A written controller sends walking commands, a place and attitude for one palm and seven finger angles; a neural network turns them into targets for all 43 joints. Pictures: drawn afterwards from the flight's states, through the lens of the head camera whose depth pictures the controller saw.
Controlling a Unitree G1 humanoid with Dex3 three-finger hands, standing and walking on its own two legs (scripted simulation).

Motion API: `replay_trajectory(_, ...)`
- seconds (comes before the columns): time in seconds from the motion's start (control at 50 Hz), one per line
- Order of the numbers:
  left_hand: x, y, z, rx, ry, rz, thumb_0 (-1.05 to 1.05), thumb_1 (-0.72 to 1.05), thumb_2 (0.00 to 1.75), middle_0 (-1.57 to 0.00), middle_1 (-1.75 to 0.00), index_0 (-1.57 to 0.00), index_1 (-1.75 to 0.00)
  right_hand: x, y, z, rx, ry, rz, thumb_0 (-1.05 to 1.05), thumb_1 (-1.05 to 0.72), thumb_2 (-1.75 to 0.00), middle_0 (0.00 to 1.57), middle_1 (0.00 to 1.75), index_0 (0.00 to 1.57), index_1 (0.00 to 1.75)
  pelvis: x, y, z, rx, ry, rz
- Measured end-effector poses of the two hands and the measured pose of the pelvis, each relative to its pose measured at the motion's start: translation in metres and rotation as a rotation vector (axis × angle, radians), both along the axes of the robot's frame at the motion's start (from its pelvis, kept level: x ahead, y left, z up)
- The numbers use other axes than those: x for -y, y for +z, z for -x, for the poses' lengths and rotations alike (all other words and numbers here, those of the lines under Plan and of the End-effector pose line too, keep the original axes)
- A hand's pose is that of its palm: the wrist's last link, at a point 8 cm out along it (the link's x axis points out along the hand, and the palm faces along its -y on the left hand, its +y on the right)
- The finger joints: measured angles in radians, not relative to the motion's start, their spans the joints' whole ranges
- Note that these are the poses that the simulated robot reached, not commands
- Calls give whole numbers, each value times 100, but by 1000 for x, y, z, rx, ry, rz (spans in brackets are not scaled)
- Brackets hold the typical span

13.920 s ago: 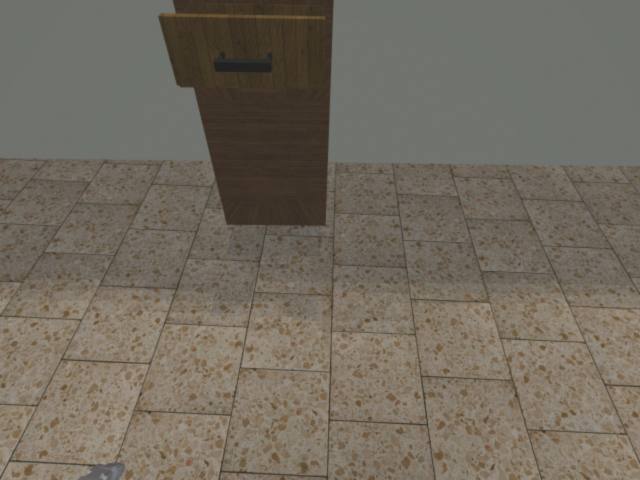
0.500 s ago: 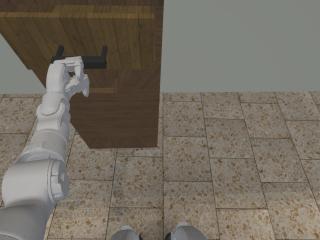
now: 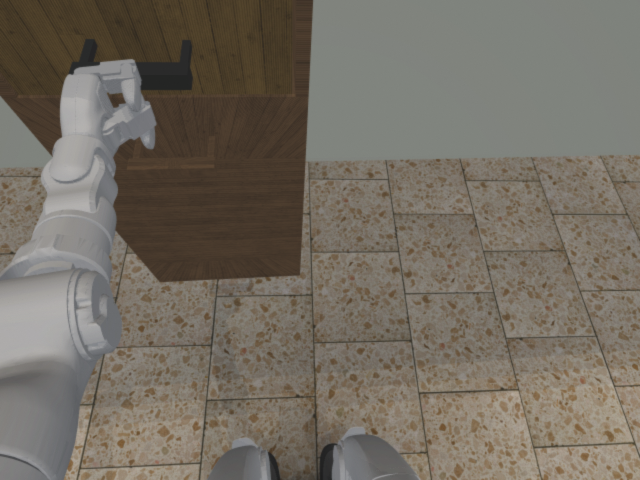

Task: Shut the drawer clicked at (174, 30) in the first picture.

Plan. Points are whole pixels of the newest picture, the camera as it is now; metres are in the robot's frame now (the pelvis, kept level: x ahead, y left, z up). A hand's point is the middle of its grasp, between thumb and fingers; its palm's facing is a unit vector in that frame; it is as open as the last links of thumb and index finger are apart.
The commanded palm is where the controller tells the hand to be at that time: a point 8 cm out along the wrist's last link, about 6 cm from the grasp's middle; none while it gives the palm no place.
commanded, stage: push the drawer shut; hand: left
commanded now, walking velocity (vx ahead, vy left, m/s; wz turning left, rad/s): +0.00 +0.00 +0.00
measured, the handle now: (136, 62) +0.62 +0.16 +0.10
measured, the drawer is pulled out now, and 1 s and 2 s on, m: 0.00 0.00 0.00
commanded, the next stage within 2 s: pull the fist back off the drawer in 0.14 s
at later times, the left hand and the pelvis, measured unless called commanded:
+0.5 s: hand (146, 112) +0.54 +0.15 +0.10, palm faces -0.01 -1.00 -0.03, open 3.1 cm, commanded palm +0.54 +0.18 +0.11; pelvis -0.01 +0.01 +0.00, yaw +0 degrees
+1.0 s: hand (153, 124) +0.52 +0.14 +0.10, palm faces -0.01 -1.00 -0.02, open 3.2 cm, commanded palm +0.48 +0.19 +0.11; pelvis +0.02 +0.01 +0.01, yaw -2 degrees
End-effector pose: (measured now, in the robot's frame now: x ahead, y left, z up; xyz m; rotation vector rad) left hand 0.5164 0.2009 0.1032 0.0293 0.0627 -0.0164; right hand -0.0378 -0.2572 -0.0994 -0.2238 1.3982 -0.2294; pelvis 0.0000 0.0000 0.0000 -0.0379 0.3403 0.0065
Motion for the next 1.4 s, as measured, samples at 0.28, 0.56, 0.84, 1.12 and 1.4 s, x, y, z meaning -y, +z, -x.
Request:
replay_trajectory(0.28,-2,1,-1,-9,8,-4,3,80,106,-140,-160,-140,-160,-2,2,15,-5,10,20,1,-91,-90,20,30,20,30,-4,-2,10,-10,12,11)
replay_trajectory(0.56,-3,-1,-1,-3,2,2,1,81,105,-140,-160,-140,-160,-6,5,23,-7,9,23,1,-91,-90,20,30,20,30,-7,-4,14,-11,4,13)
replay_trajectory(0.84,4,-1,6,38,-4,15,1,87,95,-140,-160,-139,-160,-16,4,-1,23,-30,-22,1,-91,-90,20,30,20,30,-11,3,-5,12,-26,2)
replay_trajectory(1.12,5,4,26,59,16,12,1,90,91,-140,-160,-140,-160,-14,2,-75,162,-21,-57,1,-91,-90,20,30,20,30,-8,13,-28,69,-40,-14)
replay_trajectory(1.4,-24,29,117,83,22,-8,1,90,90,-140,-160,-140,-160,-4,27,-162,422,61,-65,1,-91,-90,20,30,20,30,1,31,-36,199,-26,-25)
